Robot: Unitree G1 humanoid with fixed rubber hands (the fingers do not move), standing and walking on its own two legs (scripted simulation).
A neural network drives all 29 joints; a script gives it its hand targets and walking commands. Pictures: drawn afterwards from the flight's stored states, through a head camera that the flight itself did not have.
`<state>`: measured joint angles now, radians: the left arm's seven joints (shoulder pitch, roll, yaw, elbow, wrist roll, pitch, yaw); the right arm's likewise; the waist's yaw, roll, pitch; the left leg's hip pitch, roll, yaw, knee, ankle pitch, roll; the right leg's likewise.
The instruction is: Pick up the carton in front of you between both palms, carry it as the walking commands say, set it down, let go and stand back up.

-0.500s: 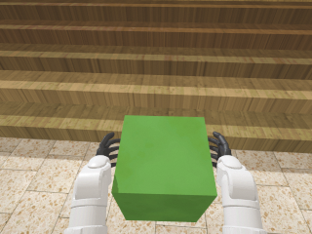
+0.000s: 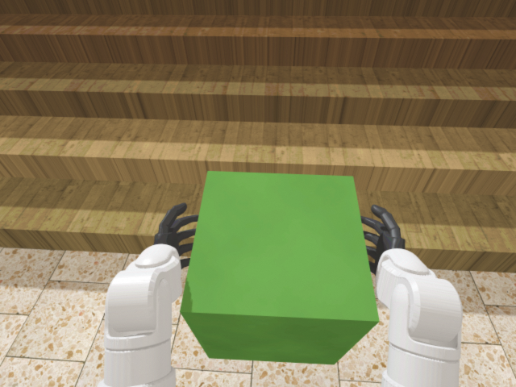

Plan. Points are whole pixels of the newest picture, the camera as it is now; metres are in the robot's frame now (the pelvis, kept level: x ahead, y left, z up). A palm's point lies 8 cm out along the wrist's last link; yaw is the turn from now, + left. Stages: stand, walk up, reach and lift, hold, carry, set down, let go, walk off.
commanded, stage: carry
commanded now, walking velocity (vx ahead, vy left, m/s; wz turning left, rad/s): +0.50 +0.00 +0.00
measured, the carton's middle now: (275, 274) +0.28 -0.01 +0.03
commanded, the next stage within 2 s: none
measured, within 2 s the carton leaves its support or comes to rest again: neither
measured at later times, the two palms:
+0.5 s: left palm (185, 85) +0.65 +0.16 +0.15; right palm (332, 83) +0.64 -0.14 +0.16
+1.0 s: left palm (201, 29) +0.98 +0.17 +0.14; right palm (306, 23) +1.01 -0.13 +0.14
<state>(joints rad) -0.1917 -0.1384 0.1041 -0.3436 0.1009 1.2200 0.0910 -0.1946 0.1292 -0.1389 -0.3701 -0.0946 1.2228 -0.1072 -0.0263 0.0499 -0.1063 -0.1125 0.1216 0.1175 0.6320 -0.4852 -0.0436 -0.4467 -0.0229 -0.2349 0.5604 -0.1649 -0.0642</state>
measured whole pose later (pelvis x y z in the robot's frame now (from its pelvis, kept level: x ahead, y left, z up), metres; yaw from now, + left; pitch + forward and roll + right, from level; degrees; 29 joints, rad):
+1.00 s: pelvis +0.61 +0.00 +0.01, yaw +0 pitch +6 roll +0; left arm -0.82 -0.04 0.26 0.02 0.10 1.31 0.13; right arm -0.84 0.00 -0.32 0.03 -0.08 1.31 -0.13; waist 0.08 0.02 0.06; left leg -0.55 -0.02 0.02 1.49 -0.44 0.05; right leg -0.36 0.05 -0.12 0.53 -0.28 -0.10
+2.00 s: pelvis +1.24 -0.03 +0.31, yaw +1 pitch +3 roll +0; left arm -0.98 0.03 0.23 0.19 0.00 1.37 0.17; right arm -0.98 -0.03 -0.39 0.13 -0.14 1.39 -0.08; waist 0.17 -0.01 0.01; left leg -0.97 0.02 0.05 1.74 -0.32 0.13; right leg -0.33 0.01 -0.15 0.53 -0.26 -0.10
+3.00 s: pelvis +1.80 -0.05 +0.58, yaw +0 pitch +2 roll -2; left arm -0.85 0.01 0.19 0.21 0.01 1.35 0.18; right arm -0.85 -0.01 -0.36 0.17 -0.14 1.36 -0.08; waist 0.15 0.03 0.03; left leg -0.71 -0.05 -0.03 1.76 -0.19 0.11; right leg -0.52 0.02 -0.17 0.75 -0.27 -0.10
